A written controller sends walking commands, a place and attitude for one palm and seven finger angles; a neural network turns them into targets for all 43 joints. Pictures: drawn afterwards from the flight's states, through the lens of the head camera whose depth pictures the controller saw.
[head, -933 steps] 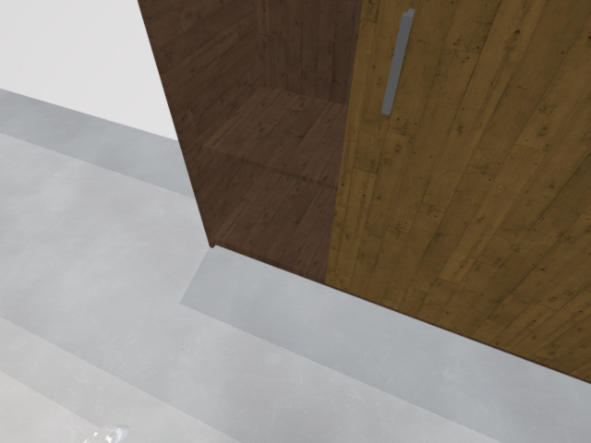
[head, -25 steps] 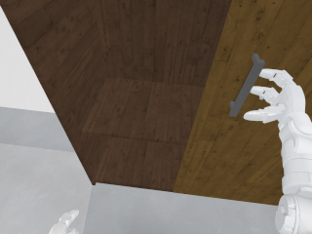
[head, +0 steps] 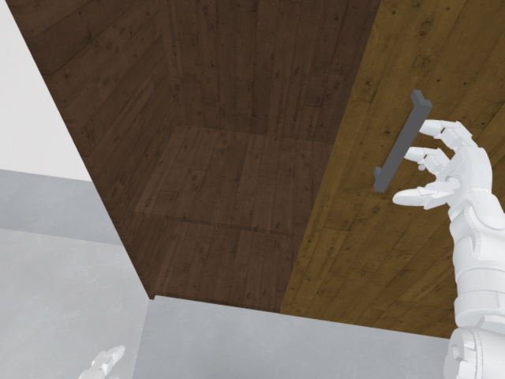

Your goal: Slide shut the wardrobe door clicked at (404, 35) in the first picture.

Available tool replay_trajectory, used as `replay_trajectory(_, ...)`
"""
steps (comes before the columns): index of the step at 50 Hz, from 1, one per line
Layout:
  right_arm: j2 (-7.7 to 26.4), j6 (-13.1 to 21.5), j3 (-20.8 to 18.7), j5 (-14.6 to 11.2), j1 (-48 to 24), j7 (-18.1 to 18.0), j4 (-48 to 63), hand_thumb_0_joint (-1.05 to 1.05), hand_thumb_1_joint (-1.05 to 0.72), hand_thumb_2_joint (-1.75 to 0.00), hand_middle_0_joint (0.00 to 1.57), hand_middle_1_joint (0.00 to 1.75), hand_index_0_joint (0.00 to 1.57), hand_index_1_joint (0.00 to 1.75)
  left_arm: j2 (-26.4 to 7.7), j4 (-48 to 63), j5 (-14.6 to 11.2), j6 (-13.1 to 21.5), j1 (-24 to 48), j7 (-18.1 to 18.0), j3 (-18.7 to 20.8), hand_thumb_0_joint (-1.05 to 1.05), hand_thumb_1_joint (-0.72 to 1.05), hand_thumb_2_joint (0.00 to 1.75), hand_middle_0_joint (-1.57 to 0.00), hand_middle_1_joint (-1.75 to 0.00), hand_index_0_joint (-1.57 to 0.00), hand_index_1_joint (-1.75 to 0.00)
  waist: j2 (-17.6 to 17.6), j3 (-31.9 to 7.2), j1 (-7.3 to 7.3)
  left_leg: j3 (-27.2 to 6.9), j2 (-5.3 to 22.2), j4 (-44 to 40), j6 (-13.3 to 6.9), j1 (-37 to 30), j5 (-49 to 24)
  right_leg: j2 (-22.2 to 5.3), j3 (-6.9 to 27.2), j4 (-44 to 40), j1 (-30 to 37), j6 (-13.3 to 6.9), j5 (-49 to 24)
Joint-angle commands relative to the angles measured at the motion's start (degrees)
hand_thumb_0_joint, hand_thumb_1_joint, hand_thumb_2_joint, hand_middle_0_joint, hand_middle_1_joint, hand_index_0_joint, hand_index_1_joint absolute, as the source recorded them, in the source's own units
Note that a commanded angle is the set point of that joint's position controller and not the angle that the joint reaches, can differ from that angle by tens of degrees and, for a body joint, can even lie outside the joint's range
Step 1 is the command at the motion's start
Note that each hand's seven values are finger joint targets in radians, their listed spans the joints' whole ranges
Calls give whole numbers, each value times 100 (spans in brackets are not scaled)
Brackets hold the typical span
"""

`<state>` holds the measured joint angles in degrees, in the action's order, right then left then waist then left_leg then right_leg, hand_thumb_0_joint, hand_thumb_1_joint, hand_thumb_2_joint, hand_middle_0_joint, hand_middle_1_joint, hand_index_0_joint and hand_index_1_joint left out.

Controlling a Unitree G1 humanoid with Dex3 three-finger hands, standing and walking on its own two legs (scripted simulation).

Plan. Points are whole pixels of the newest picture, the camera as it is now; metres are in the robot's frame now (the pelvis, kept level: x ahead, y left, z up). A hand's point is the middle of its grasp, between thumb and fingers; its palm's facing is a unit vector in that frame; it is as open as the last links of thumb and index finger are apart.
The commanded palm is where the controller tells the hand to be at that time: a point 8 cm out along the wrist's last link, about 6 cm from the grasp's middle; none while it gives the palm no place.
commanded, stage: slide the fingers in behind the handle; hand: right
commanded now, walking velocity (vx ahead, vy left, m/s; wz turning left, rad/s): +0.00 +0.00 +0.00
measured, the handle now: (396, 144) +0.47 -0.19 +0.16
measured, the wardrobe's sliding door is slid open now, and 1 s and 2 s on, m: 0.51 0.51 0.51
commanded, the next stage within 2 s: grip the handle and tug to test in 1.40 s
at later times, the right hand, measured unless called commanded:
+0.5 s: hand (402, 164) +0.42 -0.18 +0.17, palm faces +0.05 +1.00 +0.00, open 14.0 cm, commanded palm +0.39 -0.22 +0.16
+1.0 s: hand (386, 163) +0.41 -0.16 +0.17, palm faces +0.08 +1.00 +0.00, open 14.0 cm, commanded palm +0.39 -0.21 +0.16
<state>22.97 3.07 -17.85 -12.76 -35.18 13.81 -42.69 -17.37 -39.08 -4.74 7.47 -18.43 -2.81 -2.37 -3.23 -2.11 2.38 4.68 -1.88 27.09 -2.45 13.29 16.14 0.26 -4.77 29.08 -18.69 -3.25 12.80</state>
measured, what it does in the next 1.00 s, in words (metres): stands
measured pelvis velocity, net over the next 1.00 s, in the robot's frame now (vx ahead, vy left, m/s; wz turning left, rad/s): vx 0.01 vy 0.01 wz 0.00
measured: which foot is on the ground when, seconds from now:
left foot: down 0.00-1.00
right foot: down 0.00-1.00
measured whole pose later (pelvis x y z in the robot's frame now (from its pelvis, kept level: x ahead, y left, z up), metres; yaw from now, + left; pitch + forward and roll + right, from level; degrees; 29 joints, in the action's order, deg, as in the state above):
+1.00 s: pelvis +0.01 +0.01 +0.00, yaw +0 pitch +1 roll +0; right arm 15.3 -1.9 -12.6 -11.4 -32.3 3.9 -32.8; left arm -15.8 -39.8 -4.3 5.6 -14.6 -2.3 -2.2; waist -3.2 -1.4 1.6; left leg 4.5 -2.0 25.3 -2.8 10.2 15.9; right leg 0.4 -4.7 26.7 -15.3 -2.7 12.2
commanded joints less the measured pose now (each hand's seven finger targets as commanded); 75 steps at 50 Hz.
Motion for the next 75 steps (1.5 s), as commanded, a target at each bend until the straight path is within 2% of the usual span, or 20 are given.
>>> replay_trajectory(1, 1175, 306, -124, -92, -2630, -160, 1597, 0, 50, -30, 30, 120, 30, 120, -734, 723, 11, 345, 382, -62, 264, 0, 90, 90, -20, -30, -20, -30, 136, -1322, 35, -392, 98, -500, 113, 566, -1055, -169, 799, -314, 1551, -17, -711)
replay_trajectory(4, 1367, 267, -315, 6, -2494, -353, 1748, 0, 50, -30, 30, 120, 30, 120, -704, 715, 38, 336, 413, -64, 258, 0, 90, 90, -20, -30, -20, -30, 172, -1452, -43, -414, 109, -468, 110, 366, -1255, -156, 757, -298, 1572, -15, -919)
replay_trajectory(6, 1045, 275, -9, 49, -2773, -414, 2074, 0, 50, -30, 30, 120, 30, 120, -663, 741, 46, 359, 473, -54, 250, 0, 90, 90, -20, -30, -20, -30, -94, -1577, 20, -380, 112, -436, 97, 463, -1306, -167, 814, -308, 1835, 33, -1085)
replay_trajectory(7, 1075, 248, -49, 54, -2648, -443, 1989, 0, 50, -30, 30, 120, 30, 120, -669, 720, 51, 359, 469, -46, 257, 0, 90, 90, -20, -30, -20, -30, 157, -1558, -6, -386, 110, -457, 93, 405, -1372, -188, 813, -278, 1769, 15, -1173)
replay_trajectory(9, 913, 214, 73, 66, -2690, -467, 2071, 0, 50, -30, 30, 120, 30, 120, -653, 705, 45, 349, 473, -46, 259, 0, 90, 90, -20, -30, -20, -30, -72, -1604, 20, -359, 104, -438, 86, 450, -1407, -181, 825, -297, 1933, 58, -1246)
replay_trajectory(12, 919, 92, -52, 26, -2318, -506, 1886, 0, 50, -30, 30, 120, 30, 120, -671, 680, 59, 329, 487, -41, 276, 0, 90, 90, -20, -30, -20, -30, 305, -1689, -68, -352, 103, -427, 85, 272, -1629, -197, 797, -257, 1868, 59, -1480)
replay_trajectory(19, 365, -4, 410, 34, -2421, -575, 2266, 0, 50, -30, 30, 120, 30, 120, -609, 680, 52, 276, 590, -6, 275, 0, 90, 90, -20, -30, -20, -30, 74, -1556, 4, -303, 109, -416, 93, 416, -1727, -198, 837, -247, 2047, 109, -1702)
replay_trajectory(22, 648, -36, 122, 23, -2137, -677, 2306, 0, 50, -30, 30, 120, 30, 120, -637, 660, 64, 233, 620, 1, 292, 0, 90, 90, -20, -30, -20, -30, 316, -1630, -105, -329, 114, -438, 85, 214, -1825, -200, 800, -246, 1953, 102, -1774)
replay_trajectory(27, 519, -97, 243, 70, -2380, -813, 2351, 0, 50, -30, 30, 120, 30, 120, -592, 658, 63, 162, 697, -15, 267, 0, 90, 90, -20, -30, -20, -30, 452, -1460, -42, -356, 130, -483, 108, 154, -1738, -171, 732, -301, 1757, 63, -1496)
replay_trajectory(30, 819, -92, -13, 108, -2269, -865, 2455, 0, 50, -30, 30, 120, 30, 120, -571, 702, 68, 123, 715, -29, 255, 0, 90, 90, -20, -30, -20, -30, 149, -1641, -133, -393, 139, -448, 98, -46, -1875, -134, 693, -326, 1789, 85, -1576)
replay_trajectory(31, 550, -75, 213, 102, -2339, -842, 2517, 0, 50, -30, 30, 120, 30, 120, -541, 724, 70, 130, 719, -21, 244, 0, 90, 90, -20, -30, -20, -30, 163, -1651, -87, -362, 133, -441, 98, 0, -1854, -144, 717, -341, 1868, 94, -1600)
replay_trajectory(35, 490, -43, 261, 87, -2202, -823, 2529, 0, 50, -30, 30, 120, 30, 120, -556, 717, 52, 135, 715, -14, 270, 0, 90, 90, -20, -30, -20, -30, 48, -1680, -97, -386, 117, -475, 90, 20, -1856, -152, 715, -323, 1963, 90, -1632)
replay_trajectory(38, 253, -117, 433, 37, -2238, -790, 2312, 0, 50, -30, 30, 120, 30, 120, -560, 665, 35, 131, 709, -9, 275, 0, 90, 90, -20, -30, -20, -30, 294, -1423, -17, -383, 113, -545, 117, 94, -1797, -148, 672, -325, 1787, 51, -1434)
replay_trajectory(47, 566, -46, 179, 87, -2324, -996, 2452, 0, 50, -30, 30, 120, 30, 120, -541, 665, 59, 105, 741, 1, 268, 0, 90, 90, -20, -30, -20, -30, 481, -1563, -103, -461, 137, -555, 140, -153, -1827, -105, 616, -336, 1611, 11, -1295)
replay_trajectory(51, 518, 60, 239, 133, -2284, -993, 2538, 0, 50, -30, 30, 120, 30, 120, -509, 706, 55, 123, 766, 11, 257, 0, 90, 90, -20, -30, -20, -30, 164, -1632, -122, -483, 145, -518, 134, -194, -1901, -83, 590, -364, 1698, 19, -1322)
replay_trajectory(55, 432, -21, 320, 101, -2293, -908, 2209, 0, 50, -30, 30, 120, 30, 120, -529, 667, 23, 107, 746, -1, 252, 0, 90, 90, -20, -30, -20, -30, 370, -1345, -41, -498, 140, -602, 164, -65, -1732, -81, 563, -372, 1534, -7, -1054)
replay_trajectory(57, 523, -81, 193, 55, -2145, -862, 2121, 0, 50, -30, 30, 120, 30, 120, -553, 686, 22, 109, 762, -11, 268, 0, 90, 90, -20, -30, -20, -30, 562, -1380, -104, -540, 165, -612, 187, -206, -1885, -75, 514, -344, 1414, -26, -1072)
replay_trajectory(63, 504, -44, 202, 38, -2035, -813, 2484, 0, 50, -30, 30, 120, 30, 120, -524, 758, 35, 124, 769, 10, 264, 0, 90, 90, -20, -30, -20, -30, 298, -1647, -150, -523, 174, -515, 185, -350, -2240, -49, 508, -316, 1560, -18, -1382)
replay_trajectory(67, 699, -77, 27, 16, -2036, -820, 2306, 0, 50, -30, 30, 120, 30, 120, -548, 732, 31, 93, 785, -5, 258, 0, 90, 90, -20, -30, -20, -30, 604, -1388, -141, -575, 197, -568, 233, -308, -2226, -57, 486, -308, 1361, -46, -1229)
replay_trajectory(75, 601, -81, 113, 44, -1927, -786, 2647, 0, 50, -30, 30, 120, 30, 120, -510, 819, 28, 102, 823, 4, 270, 0, 90, 90, -20, -30, -20, -30, 200, -1662, -170, -511, 175, -488, 173, -341, -2289, -56, 510, -297, 1624, -10, -1468)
